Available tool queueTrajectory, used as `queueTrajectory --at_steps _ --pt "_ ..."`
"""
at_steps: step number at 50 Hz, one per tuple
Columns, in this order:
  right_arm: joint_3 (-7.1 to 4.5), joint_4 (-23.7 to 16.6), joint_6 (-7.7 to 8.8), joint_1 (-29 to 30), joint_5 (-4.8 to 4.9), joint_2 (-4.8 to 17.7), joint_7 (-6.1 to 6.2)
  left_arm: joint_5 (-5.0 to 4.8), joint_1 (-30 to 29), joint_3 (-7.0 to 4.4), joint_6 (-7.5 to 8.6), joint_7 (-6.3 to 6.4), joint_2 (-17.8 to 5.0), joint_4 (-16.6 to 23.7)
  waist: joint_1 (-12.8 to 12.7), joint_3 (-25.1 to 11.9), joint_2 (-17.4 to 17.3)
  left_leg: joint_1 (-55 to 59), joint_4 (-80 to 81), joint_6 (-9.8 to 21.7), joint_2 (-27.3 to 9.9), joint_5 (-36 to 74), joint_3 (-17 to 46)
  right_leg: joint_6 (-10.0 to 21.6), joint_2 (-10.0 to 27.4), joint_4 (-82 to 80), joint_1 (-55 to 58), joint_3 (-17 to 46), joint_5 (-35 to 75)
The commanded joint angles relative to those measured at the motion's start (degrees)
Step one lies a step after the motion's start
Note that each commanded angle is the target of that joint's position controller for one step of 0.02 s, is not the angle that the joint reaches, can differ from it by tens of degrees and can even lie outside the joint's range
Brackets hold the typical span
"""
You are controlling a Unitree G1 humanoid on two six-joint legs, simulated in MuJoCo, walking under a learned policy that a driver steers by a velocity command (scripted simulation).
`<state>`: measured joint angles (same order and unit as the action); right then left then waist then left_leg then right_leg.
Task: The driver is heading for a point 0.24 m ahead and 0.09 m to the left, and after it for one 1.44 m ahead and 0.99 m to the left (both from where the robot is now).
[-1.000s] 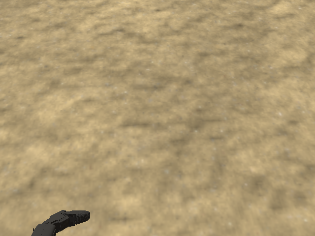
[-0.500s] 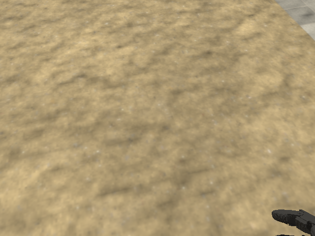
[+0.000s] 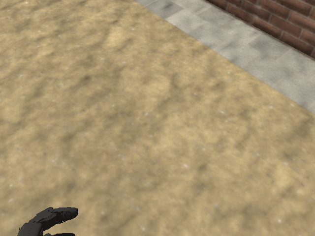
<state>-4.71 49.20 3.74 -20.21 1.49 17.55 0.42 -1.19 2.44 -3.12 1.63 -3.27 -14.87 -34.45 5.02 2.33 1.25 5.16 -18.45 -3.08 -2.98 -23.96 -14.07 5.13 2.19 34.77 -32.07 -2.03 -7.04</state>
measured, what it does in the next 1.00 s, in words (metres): walks ahead, turning left: right foot, then left foot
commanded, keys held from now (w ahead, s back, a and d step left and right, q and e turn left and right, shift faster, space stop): w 0.02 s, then w+q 0.98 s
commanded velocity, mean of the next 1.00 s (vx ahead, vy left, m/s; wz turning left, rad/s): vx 0.50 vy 0.00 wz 0.34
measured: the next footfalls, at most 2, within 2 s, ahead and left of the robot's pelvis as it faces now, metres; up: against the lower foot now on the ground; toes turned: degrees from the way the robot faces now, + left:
right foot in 0.02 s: +0.18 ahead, -0.11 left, +0.00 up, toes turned -3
left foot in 0.58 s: +0.47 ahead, +0.14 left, +0.00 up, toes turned +14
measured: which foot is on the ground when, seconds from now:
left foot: down 0.00-0.04, up 0.06-0.56, down 0.58-1.00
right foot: up 0.00-0.00, down 0.02-0.56, up 0.58-1.00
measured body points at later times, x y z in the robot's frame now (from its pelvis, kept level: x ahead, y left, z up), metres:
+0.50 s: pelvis +0.27 +0.00 +0.01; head +0.30 +0.00 +0.46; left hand +0.28 +0.28 -0.12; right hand +0.48 -0.21 -0.10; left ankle +0.43 +0.15 -0.69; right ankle +0.14 -0.10 -0.72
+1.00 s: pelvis +0.56 +0.07 +0.01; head +0.58 +0.09 +0.46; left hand +0.67 +0.38 -0.06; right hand +0.74 -0.18 -0.09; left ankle +0.43 +0.13 -0.72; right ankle +0.76 +0.00 -0.71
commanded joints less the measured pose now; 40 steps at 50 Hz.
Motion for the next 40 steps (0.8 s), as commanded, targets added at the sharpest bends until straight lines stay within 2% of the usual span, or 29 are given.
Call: queueTrajectory --at_steps 1,2,3,4,5,6,7,9,11,14,17,19,22,24,26,27,28,29,30,31,32,33,34,35,36,37,40 --pt "-1.39 -3.23 0.07 1.56 -0.17 9.49 0.64 0.12 18.90 -5.39 0.18 1.23 -11.39 -1.05 -14.09 -11.35 -3.85 -13.92 -26.27 6.66 -10.13 52.32 1.92 5.19 -3.88 -3.76 32.92 0.37 1.95" --pt "1.32 -5.92 1.02 -3.40 -2.47 1.83 -0.13 0.37 22.10 -6.28 0.33 2.14 -18.10 -2.03 -10.02 -17.42 11.31 -39.77 -49.05 2.98 -1.99 4.64 2.82 13.50 13.16 -4.99 55.01 28.88 -1.33" --pt "1.50 -5.11 2.84 -2.67 -0.63 3.94 -0.80 0.46 24.07 -5.14 0.89 2.11 -15.72 -0.84 -11.80 -27.75 9.54 -45.67 -60.11 2.91 2.58 -11.32 15.89 18.74 21.21 -14.67 57.55 48.82 -6.08" --pt "0.11 -6.48 3.36 3.62 2.01 8.11 -1.18 1.05 21.54 -3.92 1.52 1.69 -12.10 -1.69 -13.02 -19.61 4.75 -50.59 -62.06 3.67 -0.35 -7.03 18.21 15.23 19.25 -15.62 51.89 38.52 -3.10" --pt "0.49 -7.24 3.51 6.16 2.08 7.34 -1.08 0.81 18.13 -3.36 1.95 1.67 -10.50 -2.11 -11.09 -12.78 3.54 -50.34 -58.28 4.39 -2.90 -2.24 17.55 12.78 16.81 -15.85 42.84 29.15 0.81" --pt "0.41 -6.64 3.21 6.93 0.73 6.84 -0.70 0.88 14.15 -2.67 2.31 1.63 -8.37 -2.36 -8.69 -8.71 1.02 -47.73 -54.02 4.23 -5.10 1.79 17.48 10.75 14.32 -17.08 34.65 23.08 4.02" --pt "0.04 -6.00 2.34 5.45 0.14 6.96 -0.65 1.33 11.50 -2.05 2.79 1.53 -6.40 -2.27 -6.42 -6.77 2.31 -43.82 -51.44 4.06 -6.48 4.77 18.24 9.66 12.45 -19.10 28.84 18.69 6.83" --pt "0.20 -4.46 0.46 1.77 0.28 4.98 -0.71 1.65 9.87 -2.14 3.99 1.47 -6.07 -3.11 -4.15 -5.85 2.92 -39.22 -49.76 3.29 -6.63 8.35 18.76 9.63 11.69 -23.44 23.22 14.03 7.77" --pt "0.28 -4.63 -0.64 2.74 0.25 3.82 -0.39 1.98 9.91 -2.41 5.02 1.72 -6.65 -4.62 -3.73 -3.23 1.73 -41.05 -46.79 2.36 -6.11 12.22 19.88 9.13 11.30 -26.03 21.27 9.04 10.23" --pt "0.28 -5.68 -0.58 6.29 -0.03 2.96 -0.39 2.30 11.25 -2.43 5.24 2.64 -6.58 -6.52 -4.82 -0.98 1.33 -45.40 -38.30 1.70 -4.73 21.77 21.32 7.19 9.94 -27.07 23.60 2.82 12.46" --pt "0.80 -6.87 -0.04 10.52 -0.25 1.60 -1.35 2.02 11.46 -2.44 5.14 3.19 -7.38 -7.46 -6.53 0.38 1.26 -44.04 -27.58 2.26 -3.57 30.65 18.40 5.16 9.03 -28.02 25.09 -2.12 12.18" --pt "1.38 -8.36 0.06 14.27 -0.35 0.49 -2.04 1.72 13.46 -2.66 4.83 3.49 -8.17 -8.73 -8.37 1.98 0.65 -44.75 -22.91 2.96 -3.22 32.01 16.50 4.76 10.23 -28.23 27.90 -3.57 12.68" --pt "1.71 -11.13 0.11 18.40 -0.39 0.23 -3.21 1.08 16.30 -3.05 3.56 3.77 -9.04 -10.58 -10.01 3.45 0.23 -48.57 -18.71 4.58 -2.55 27.73 14.50 4.41 12.60 -25.33 35.60 -4.98 17.08" --pt "1.58 -12.93 0.11 19.51 -0.35 0.63 -4.10 0.69 16.39 -3.32 2.43 4.12 -9.90 -11.01 -9.47 3.07 0.91 -48.55 -17.30 6.08 -1.28 22.18 12.24 3.61 13.76 -21.61 39.30 -6.04 25.30" --pt "0.71 -13.67 -0.26 16.77 -0.29 2.31 -4.49 0.54 14.93 -3.73 1.54 4.76 -11.68 -10.56 -6.89 -0.60 3.44 -41.68 -17.48 8.30 2.34 16.22 8.56 2.10 13.69 -14.26 40.60 -7.82 44.85" --pt "-0.20 -13.14 -0.52 12.35 -0.25 3.99 -4.41 0.51 14.34 -3.87 1.08 5.09 -12.42 -10.34 -4.17 -3.64 4.44 -35.42 -17.81 9.70 4.64 13.68 7.21 1.32 13.23 -7.37 40.13 -8.53 52.88" --pt "-1.72 -11.59 -0.63 4.37 -0.15 6.70 -3.92 0.28 13.27 -3.76 0.81 5.35 -12.65 -10.14 0.55 -7.86 3.81 -23.69 -14.74 11.71 6.80 15.80 7.20 -0.18 11.61 3.54 36.03 -9.69 53.05" --pt "-3.55 -9.90 -1.11 -4.51 -0.17 10.91 -2.78 0.64 13.40 -3.11 1.31 5.56 -11.45 -9.40 4.91 -13.07 -0.48 -6.41 -12.22 14.73 2.89 18.30 15.73 -2.56 9.09 19.62 23.76 -9.78 38.27" --pt "-4.47 -9.91 -0.91 -4.30 -0.04 16.62 -2.21 2.56 19.29 -0.39 2.91 4.44 -2.45 -6.62 -1.80 -17.38 -15.95 13.73 -9.06 25.49 -12.32 13.33 47.54 -6.52 -3.51 41.02 -3.17 -5.94 -19.63" --pt "-3.22 -11.29 -0.24 -6.33 -0.50 12.75 -2.31 0.91 15.08 -0.54 5.41 3.28 -6.24 -6.07 1.82 -25.71 -11.00 19.70 -1.20 29.01 -16.51 8.57 62.93 -5.87 -5.59 48.75 -10.84 7.87 -27.14" --pt "-2.45 -11.06 0.13 -4.54 -0.87 9.60 -2.24 -1.21 9.54 -1.26 6.63 2.61 -8.95 -4.25 2.88 -18.22 -7.93 15.54 0.14 25.55 -14.69 10.57 54.02 -4.51 -2.15 47.44 -15.47 9.36 -22.09" --pt "-1.99 -11.58 0.32 -0.87 -0.47 8.00 -2.17 -0.82 7.90 -0.84 7.27 2.70 -8.38 -3.62 0.42 -12.18 -2.90 6.72 0.28 23.29 -12.11 15.01 46.63 -3.78 0.40 41.89 -14.43 8.64 -17.23" --pt "-1.52 -12.41 0.31 3.10 -0.50 6.51 -2.11 0.68 7.35 -1.11 7.30 3.11 -8.40 -3.94 -2.19 -8.16 -0.24 -1.79 0.95 21.82 -10.02 21.18 41.71 -4.13 2.13 36.45 -11.22 7.93 -14.93" --pt "-0.93 -13.54 0.32 5.41 -1.12 5.07 -1.87 1.42 8.30 -1.61 6.67 3.22 -9.06 -4.13 -4.22 -6.83 -0.89 -7.52 2.36 21.48 -8.49 26.30 38.46 -4.60 3.27 33.84 -6.97 8.10 -13.42" --pt "-0.91 -14.14 0.28 6.42 -1.37 5.18 -1.73 1.68 9.35 -1.75 5.88 3.20 -8.89 -4.05 -5.51 -6.11 -1.82 -11.10 3.60 21.60 -7.72 28.45 37.30 -5.37 3.50 31.70 -4.68 7.86 -12.70" --pt "-1.07 -14.19 0.37 6.74 -1.15 5.69 -1.49 1.94 10.10 -1.63 5.21 3.28 -8.13 -4.09 -6.16 -5.56 -2.04 -13.63 4.39 21.79 -7.20 30.76 35.75 -6.39 3.65 29.11 -3.82 7.11 -12.26" --pt "-1.71 -13.59 0.26 5.51 -0.73 8.00 -0.38 2.29 6.23 -0.61 4.11 3.60 -5.59 -2.86 -5.53 -3.32 -2.90 -20.34 5.31 20.24 -4.22 32.56 29.90 -9.00 2.53 17.75 -2.15 4.88 -4.94"
Over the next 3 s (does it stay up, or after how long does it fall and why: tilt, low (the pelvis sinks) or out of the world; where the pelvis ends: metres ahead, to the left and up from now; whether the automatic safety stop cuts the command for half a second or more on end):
stays up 1.06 0.56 0.01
